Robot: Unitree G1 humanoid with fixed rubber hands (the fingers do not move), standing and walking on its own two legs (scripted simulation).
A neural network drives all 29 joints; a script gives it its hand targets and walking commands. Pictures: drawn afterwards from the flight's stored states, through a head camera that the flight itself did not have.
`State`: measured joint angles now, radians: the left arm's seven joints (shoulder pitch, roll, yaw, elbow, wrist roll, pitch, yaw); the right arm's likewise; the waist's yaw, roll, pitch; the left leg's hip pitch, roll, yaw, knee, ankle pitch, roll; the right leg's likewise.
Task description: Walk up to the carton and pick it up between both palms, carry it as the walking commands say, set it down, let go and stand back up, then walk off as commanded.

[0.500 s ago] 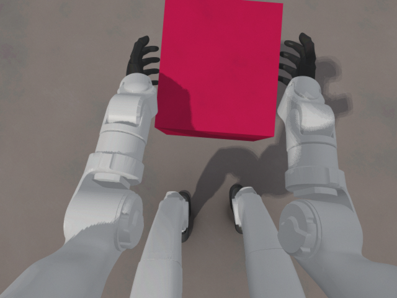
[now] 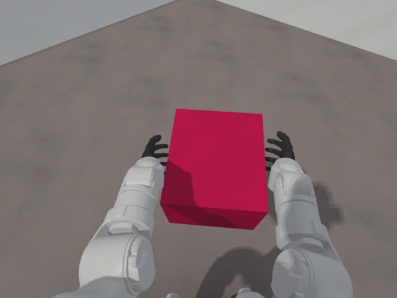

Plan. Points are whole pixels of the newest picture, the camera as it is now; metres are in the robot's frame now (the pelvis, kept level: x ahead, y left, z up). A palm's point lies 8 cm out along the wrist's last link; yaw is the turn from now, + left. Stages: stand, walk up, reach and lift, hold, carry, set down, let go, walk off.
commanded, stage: reach and lift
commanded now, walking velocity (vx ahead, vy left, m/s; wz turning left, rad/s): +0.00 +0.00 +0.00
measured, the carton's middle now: (214, 169) +0.43 -0.05 -0.03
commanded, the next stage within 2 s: none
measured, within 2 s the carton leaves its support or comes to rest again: neither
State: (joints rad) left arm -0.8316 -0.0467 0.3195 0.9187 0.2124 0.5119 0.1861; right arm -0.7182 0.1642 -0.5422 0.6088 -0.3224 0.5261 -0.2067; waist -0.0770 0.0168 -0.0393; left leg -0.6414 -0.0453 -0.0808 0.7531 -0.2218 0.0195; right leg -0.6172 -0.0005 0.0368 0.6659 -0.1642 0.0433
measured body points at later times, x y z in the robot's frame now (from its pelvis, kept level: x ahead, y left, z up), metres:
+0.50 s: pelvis +0.06 -0.01 +0.03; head +0.01 +0.00 +0.48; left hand +0.41 +0.10 +0.07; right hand +0.38 -0.19 +0.09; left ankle +0.09 +0.10 -0.71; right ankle +0.11 -0.15 -0.71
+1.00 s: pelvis +0.06 -0.01 +0.03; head +0.00 +0.00 +0.48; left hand +0.39 +0.13 +0.07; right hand +0.38 -0.17 +0.09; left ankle +0.09 +0.10 -0.71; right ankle +0.11 -0.15 -0.71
